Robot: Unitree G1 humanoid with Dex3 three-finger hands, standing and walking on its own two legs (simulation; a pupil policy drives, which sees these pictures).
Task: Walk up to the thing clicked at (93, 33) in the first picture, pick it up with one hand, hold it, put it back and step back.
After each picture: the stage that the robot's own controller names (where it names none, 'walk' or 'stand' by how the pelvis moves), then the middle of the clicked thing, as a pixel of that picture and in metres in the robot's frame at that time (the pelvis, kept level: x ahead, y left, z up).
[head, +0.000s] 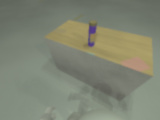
stand; (91, 34) +0.76 +0.06 +0.08
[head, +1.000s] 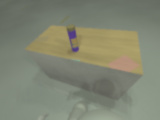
walk; (73, 39) +0.63 +0.24 +0.09
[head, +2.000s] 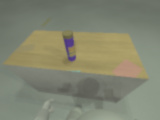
stand; (70, 47) +0.50 +0.21 +0.10
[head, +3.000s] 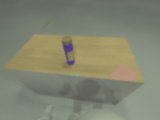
stand; (69, 52) +0.49 +0.22 +0.07
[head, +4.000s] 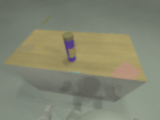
stand; (70, 48) +0.50 +0.21 +0.08
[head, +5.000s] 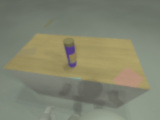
stand; (70, 54) +0.46 +0.20 +0.07
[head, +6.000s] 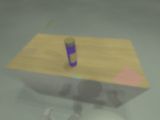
stand; (71, 53) +0.47 +0.20 +0.07
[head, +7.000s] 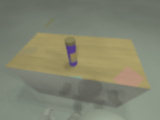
stand; (71, 53) +0.47 +0.20 +0.07
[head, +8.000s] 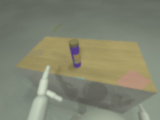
rise first; (75, 54) +0.47 +0.20 +0.08
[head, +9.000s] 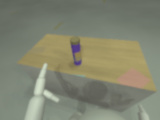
go down; (76, 52) +0.49 +0.20 +0.08
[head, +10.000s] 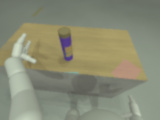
go down; (66, 46) +0.49 +0.18 +0.10
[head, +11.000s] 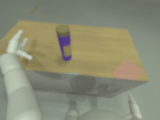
go down; (65, 46) +0.47 +0.18 +0.12
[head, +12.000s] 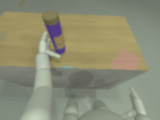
close in; (56, 37) +0.49 +0.20 +0.15
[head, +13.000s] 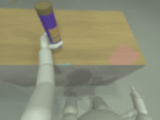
lift; (51, 29) +0.53 +0.21 +0.16
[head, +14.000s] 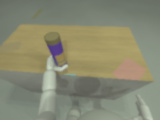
lift; (58, 54) +0.38 +0.22 +0.14
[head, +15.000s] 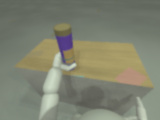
lift; (66, 50) +0.31 +0.17 +0.28
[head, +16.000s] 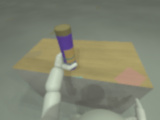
hold; (67, 50) +0.33 +0.16 +0.26
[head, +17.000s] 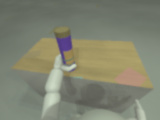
hold; (66, 52) +0.33 +0.17 +0.24
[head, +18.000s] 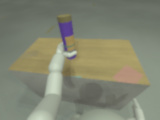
crouch; (68, 39) +0.42 +0.17 +0.27
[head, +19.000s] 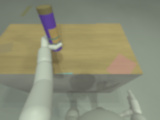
lower; (51, 31) +0.52 +0.22 +0.19
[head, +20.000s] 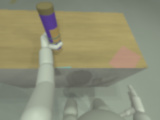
lower; (52, 30) +0.53 +0.21 +0.16
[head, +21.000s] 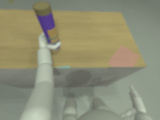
lower; (49, 30) +0.53 +0.22 +0.16
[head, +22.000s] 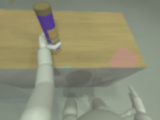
lower; (50, 30) +0.52 +0.22 +0.16
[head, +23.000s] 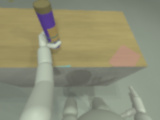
rest; (50, 29) +0.53 +0.22 +0.16
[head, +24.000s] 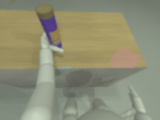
withdraw; (52, 32) +0.52 +0.21 +0.16
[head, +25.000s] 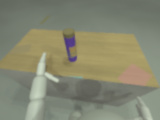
sink last; (70, 47) +0.48 +0.19 +0.13
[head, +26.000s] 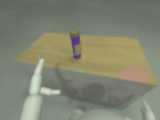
stand; (76, 45) +0.54 +0.20 +0.12
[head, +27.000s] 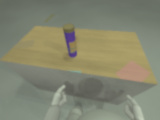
stand; (71, 42) +0.51 +0.21 +0.13
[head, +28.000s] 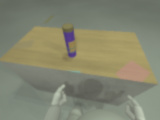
stand; (70, 42) +0.51 +0.21 +0.14
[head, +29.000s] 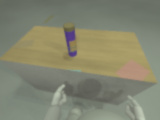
stand; (71, 41) +0.52 +0.21 +0.15
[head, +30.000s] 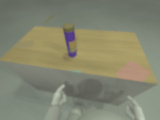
stand; (70, 42) +0.51 +0.21 +0.14
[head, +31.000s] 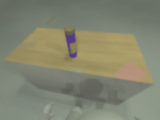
stand; (71, 44) +0.52 +0.21 +0.12
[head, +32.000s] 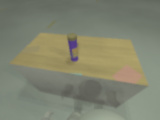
walk; (73, 48) +0.53 +0.21 +0.08
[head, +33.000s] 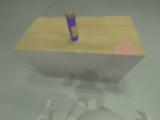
walk; (72, 27) +0.68 +0.23 +0.09
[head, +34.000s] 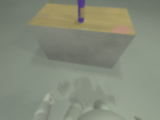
walk; (81, 9) +0.99 +0.20 +0.10
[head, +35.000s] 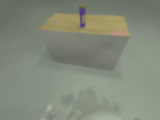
stand; (82, 16) +1.10 +0.22 +0.09
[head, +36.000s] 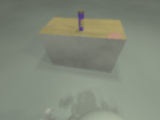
stand; (81, 21) +1.10 +0.22 +0.07
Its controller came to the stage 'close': yes
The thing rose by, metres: 0.20
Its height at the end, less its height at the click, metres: +0.00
